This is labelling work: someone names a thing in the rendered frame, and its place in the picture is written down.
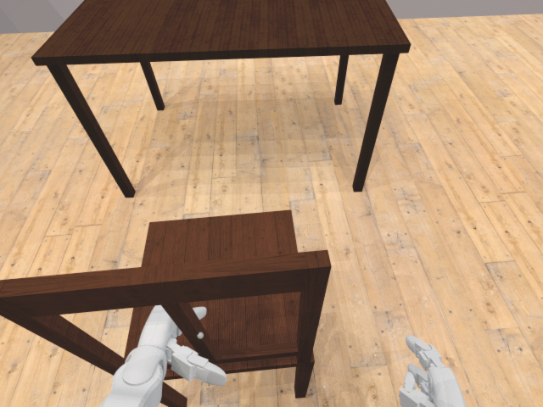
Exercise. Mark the left robot forearm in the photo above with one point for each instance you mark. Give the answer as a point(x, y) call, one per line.
point(138, 383)

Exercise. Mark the left robot hand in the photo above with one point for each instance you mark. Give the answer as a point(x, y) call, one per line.
point(159, 331)

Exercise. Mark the table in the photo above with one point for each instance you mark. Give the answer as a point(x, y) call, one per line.
point(144, 31)

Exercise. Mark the chair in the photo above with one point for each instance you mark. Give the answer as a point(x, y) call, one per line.
point(263, 298)

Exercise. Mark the right robot hand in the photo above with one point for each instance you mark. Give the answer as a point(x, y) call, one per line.
point(439, 388)

